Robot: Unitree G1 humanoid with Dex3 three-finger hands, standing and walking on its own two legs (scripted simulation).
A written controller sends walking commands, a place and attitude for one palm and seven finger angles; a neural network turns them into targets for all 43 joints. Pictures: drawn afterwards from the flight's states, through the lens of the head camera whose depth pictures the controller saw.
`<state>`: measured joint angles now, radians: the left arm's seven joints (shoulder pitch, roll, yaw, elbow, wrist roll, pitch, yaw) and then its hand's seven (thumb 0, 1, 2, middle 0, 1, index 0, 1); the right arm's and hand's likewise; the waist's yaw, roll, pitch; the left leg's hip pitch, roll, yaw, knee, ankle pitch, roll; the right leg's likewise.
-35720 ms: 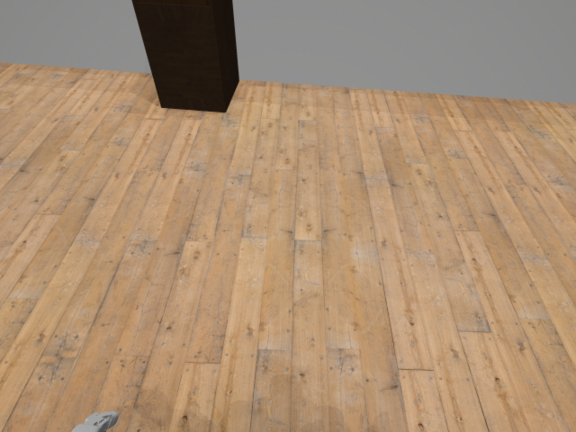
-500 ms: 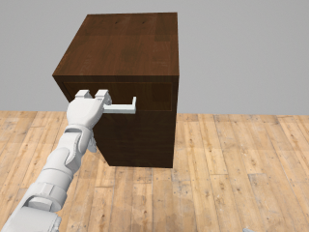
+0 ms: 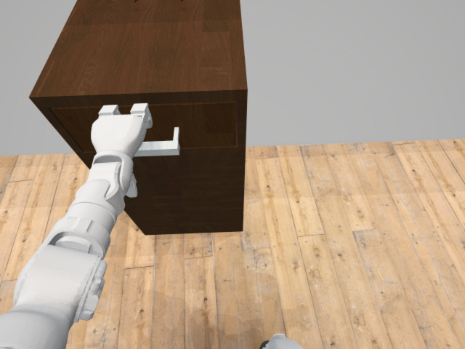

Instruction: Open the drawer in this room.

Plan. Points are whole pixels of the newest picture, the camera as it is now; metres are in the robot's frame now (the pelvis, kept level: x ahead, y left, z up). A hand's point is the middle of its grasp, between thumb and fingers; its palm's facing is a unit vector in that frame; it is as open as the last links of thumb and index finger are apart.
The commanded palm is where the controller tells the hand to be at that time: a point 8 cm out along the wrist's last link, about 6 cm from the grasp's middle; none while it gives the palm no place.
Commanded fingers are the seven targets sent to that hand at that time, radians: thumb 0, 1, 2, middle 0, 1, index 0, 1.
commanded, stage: move the hooked fingers above the handle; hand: left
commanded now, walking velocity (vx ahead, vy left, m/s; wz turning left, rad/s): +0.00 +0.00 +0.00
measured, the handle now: (150, 140) +0.55 +0.17 -0.04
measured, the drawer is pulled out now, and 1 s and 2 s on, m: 0.00 0.00 0.00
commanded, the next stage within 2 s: none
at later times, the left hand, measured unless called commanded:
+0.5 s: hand (135, 147) +0.50 +0.18 +0.01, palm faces -0.07 +0.01 -1.00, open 13.8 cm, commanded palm +0.48 +0.18 +0.07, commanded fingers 0.00 -0.50 0.30 -0.30 -1.20 -0.30 -1.20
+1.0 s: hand (150, 136) +0.51 +0.15 +0.02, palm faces +0.00 +0.01 -1.00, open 13.5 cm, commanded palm +0.48 +0.17 +0.07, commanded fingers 0.00 -0.50 0.30 -0.30 -1.20 -0.30 -1.20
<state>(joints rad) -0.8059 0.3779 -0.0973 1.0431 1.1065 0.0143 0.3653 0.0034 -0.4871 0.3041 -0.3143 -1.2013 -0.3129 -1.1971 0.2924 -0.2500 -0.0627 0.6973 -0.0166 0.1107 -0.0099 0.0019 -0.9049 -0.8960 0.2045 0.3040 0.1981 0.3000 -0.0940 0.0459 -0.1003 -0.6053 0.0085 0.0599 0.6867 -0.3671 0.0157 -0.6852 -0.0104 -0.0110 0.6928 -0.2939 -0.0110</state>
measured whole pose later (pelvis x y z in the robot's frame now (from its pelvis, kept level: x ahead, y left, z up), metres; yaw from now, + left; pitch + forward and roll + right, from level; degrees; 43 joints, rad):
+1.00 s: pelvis +0.00 +0.01 -0.01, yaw +0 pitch +21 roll +0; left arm -0.98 0.35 -0.10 1.19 1.11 0.08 0.42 0.00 -0.49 0.30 -0.36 -1.24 -0.36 -1.27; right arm 0.32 -0.25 -0.04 0.71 -0.03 0.12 0.00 0.00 -0.90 -0.90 0.20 0.30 0.20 0.30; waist -0.16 0.06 -0.13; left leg -0.74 0.01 0.06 0.78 -0.40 0.03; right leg -0.81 -0.01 -0.01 0.76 -0.31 0.00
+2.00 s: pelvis +0.00 +0.00 -0.02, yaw +1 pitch +22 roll +0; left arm -0.88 0.41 -0.07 1.07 1.14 -0.09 0.43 0.00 -0.49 0.30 -0.32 -1.20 -0.31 -1.20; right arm 0.36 -0.26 -0.07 0.73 -0.05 0.08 -0.01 0.00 -0.90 -0.90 0.21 0.30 0.20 0.30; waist -0.14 0.06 -0.14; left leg -0.80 0.01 0.04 0.85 -0.43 0.02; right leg -0.86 -0.01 -0.03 0.82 -0.34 -0.01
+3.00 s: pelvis +0.00 +0.00 -0.01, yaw -2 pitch +19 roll +1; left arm -0.87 0.36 -0.06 1.13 1.11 0.09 0.41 0.00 -0.49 0.30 -0.35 -1.24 -0.31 -1.20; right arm 0.30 -0.25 -0.04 0.69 -0.02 0.12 -0.01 0.00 -0.90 -0.90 0.20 0.30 0.20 0.30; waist -0.13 0.07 -0.13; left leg -0.68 0.02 0.08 0.74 -0.40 0.02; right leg -0.77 0.01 0.02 0.74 -0.31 -0.01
